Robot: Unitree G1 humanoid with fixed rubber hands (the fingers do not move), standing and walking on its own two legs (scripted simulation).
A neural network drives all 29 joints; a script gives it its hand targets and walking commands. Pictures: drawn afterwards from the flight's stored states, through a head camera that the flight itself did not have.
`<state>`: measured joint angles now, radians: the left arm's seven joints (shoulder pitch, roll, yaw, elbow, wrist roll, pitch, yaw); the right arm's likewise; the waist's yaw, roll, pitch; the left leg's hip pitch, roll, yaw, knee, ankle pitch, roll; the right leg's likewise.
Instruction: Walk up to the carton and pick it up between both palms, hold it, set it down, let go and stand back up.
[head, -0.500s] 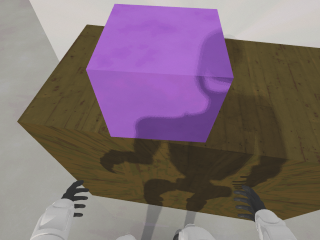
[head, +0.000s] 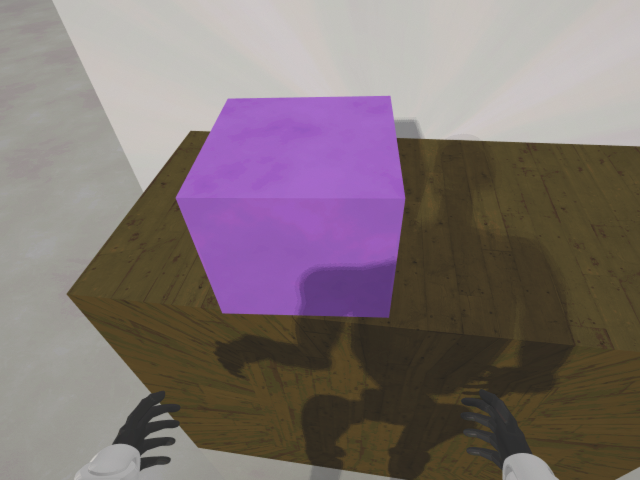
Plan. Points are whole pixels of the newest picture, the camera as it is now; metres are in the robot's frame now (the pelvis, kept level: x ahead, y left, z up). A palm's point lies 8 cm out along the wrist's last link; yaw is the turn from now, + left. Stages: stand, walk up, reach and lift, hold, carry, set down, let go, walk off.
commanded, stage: reach and lift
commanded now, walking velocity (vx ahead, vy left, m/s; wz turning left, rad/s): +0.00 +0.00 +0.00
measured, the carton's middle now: (306, 205) +0.48 +0.03 +0.11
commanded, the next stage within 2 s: none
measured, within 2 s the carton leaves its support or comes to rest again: neither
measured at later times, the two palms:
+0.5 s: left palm (94, 416) +0.21 +0.28 +0.02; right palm (497, 428) +0.19 -0.19 -0.01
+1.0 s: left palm (101, 385) +0.23 +0.26 +0.07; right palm (528, 401) +0.20 -0.21 +0.06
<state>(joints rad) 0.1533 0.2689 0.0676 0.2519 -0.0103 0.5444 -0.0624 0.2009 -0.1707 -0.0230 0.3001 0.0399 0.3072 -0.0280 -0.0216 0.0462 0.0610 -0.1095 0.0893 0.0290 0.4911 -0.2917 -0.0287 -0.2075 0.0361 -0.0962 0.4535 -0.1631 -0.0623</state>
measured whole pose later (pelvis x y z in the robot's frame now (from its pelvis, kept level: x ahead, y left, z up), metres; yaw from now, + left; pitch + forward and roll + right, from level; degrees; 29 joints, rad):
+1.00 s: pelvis +0.03 +0.05 +0.01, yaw -3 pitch -3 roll -1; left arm 0.35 0.21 0.05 -0.32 -0.16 0.47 0.07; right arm 0.41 -0.31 -0.13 -0.19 0.31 0.26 0.04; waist 0.02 0.03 0.03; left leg 0.00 0.04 0.10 0.27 -0.22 -0.01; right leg -0.10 0.01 -0.01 0.21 -0.06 -0.01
